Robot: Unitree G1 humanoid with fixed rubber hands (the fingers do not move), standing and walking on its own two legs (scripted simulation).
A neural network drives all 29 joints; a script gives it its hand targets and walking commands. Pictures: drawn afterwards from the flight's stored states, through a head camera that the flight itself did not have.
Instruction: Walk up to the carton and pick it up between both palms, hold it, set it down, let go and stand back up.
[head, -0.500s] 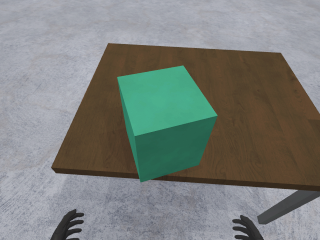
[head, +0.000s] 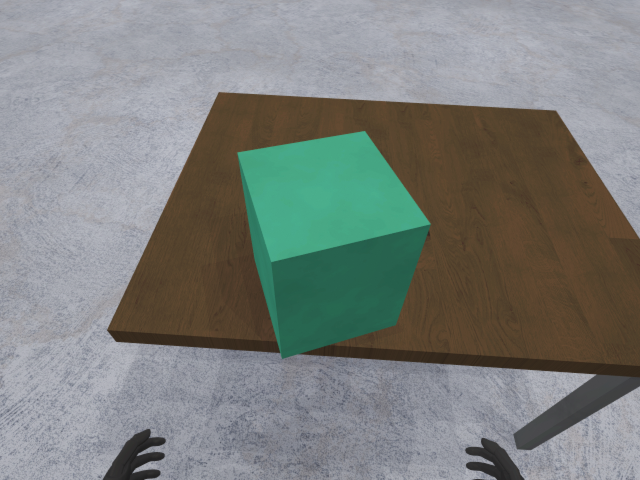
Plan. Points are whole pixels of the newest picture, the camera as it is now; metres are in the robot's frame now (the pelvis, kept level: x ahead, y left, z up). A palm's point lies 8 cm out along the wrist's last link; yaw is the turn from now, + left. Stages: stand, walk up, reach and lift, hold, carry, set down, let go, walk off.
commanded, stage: stand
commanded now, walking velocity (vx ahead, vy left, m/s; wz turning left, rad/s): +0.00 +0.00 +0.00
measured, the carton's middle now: (323, 245) +0.45 +0.00 +0.01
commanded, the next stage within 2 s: none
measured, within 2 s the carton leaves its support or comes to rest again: neither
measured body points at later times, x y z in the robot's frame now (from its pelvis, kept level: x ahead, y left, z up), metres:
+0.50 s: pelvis -0.01 +0.00 +0.00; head -0.01 +0.00 +0.45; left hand +0.12 +0.26 -0.11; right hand +0.11 -0.25 -0.12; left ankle +0.01 +0.12 -0.72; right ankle +0.01 -0.12 -0.72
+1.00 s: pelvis -0.01 +0.00 +0.00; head -0.01 +0.00 +0.45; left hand +0.11 +0.26 -0.12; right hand +0.10 -0.25 -0.13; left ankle +0.01 +0.12 -0.72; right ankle +0.01 -0.12 -0.72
